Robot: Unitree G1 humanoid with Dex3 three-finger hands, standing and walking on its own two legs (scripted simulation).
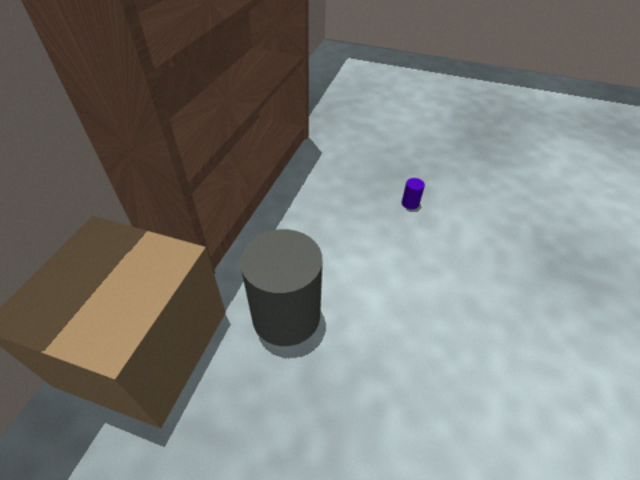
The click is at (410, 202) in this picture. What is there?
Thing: squat round
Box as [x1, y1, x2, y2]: [402, 178, 424, 209]
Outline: 417,178 410,178 406,182 402,198 402,204 407,208 411,209 416,208 418,206 424,183
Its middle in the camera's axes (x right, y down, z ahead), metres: +0.43 -0.23 +1.79
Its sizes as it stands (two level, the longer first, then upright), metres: 0.082 0.082 0.119
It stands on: the floor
